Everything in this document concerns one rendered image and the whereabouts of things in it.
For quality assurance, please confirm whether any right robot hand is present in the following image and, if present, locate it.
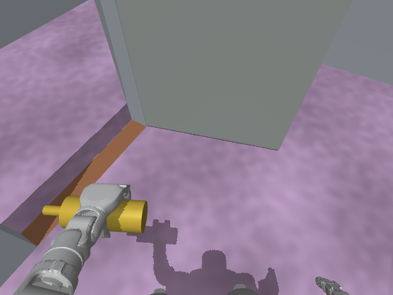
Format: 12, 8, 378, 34
316, 277, 349, 295

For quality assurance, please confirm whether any left robot hand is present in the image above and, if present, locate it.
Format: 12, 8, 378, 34
80, 183, 131, 238

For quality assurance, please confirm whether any left robot arm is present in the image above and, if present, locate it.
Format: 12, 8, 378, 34
13, 206, 106, 295

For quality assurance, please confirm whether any bottle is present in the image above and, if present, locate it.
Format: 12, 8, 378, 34
42, 195, 147, 234

